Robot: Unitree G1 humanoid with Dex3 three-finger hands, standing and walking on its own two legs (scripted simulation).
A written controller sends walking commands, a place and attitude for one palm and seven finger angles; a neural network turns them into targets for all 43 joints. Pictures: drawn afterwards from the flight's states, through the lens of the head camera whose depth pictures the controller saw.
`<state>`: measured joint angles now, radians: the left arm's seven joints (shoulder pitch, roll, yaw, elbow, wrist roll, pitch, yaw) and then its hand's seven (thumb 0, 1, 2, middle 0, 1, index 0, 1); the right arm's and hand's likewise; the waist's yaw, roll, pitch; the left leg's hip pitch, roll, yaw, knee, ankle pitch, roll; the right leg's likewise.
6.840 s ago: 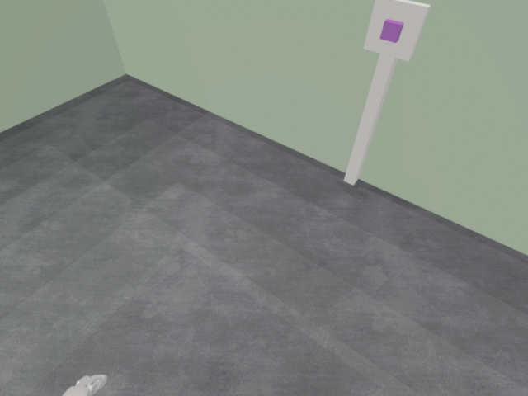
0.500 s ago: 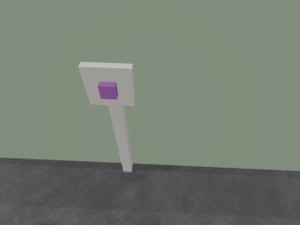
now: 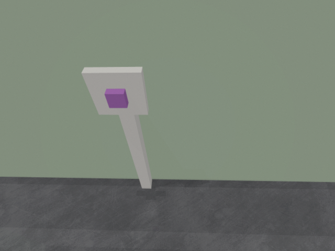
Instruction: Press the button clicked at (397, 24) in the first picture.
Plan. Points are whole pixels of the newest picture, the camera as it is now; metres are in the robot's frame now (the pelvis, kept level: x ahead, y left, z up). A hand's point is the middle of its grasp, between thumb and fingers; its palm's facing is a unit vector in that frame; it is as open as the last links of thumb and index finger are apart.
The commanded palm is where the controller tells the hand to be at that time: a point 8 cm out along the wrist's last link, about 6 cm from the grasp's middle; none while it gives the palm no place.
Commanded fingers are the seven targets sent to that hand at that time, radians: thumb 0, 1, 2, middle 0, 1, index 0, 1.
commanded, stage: shuffle to correct the standing spot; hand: left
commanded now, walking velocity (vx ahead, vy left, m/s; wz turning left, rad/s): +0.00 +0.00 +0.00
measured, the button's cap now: (117, 97) +0.55 +0.20 +0.04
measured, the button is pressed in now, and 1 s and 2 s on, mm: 0 0 0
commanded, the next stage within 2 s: come to a stop and stand still in 0.32 s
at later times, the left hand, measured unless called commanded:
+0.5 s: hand out of the picture +0.04 +0.17 -0.19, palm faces +0.03 -0.98 -0.18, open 7.4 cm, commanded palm none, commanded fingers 0.00 0.90 0.90 -0.20 -0.30 -0.20 -0.30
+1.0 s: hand out of the picture +0.11 +0.17 -0.17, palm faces +0.04 -0.96 -0.27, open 7.4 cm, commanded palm none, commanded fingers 0.00 0.90 0.90 -0.20 -0.30 -0.20 -0.30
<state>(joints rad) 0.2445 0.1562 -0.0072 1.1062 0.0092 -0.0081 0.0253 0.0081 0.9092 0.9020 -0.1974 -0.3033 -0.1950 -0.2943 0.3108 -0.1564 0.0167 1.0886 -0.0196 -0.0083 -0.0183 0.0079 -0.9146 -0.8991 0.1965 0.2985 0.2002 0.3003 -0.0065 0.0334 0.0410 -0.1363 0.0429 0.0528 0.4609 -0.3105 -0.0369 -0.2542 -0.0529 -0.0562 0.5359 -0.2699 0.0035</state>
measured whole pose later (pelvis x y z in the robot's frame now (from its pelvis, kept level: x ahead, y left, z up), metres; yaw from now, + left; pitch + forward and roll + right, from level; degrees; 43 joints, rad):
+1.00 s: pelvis +0.08 -0.02 -0.01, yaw +1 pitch +0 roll +2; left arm 0.24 0.16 0.03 1.03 0.02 0.00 0.04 0.01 0.92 0.90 -0.20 -0.30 -0.19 -0.29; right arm 0.16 -0.17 -0.04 1.02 -0.02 0.02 -0.04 0.01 -0.93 -0.90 0.20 0.30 0.20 0.30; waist 0.01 0.02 0.07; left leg -0.29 0.04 0.08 0.60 -0.33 -0.02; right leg -0.25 -0.02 -0.07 0.63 -0.38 -0.04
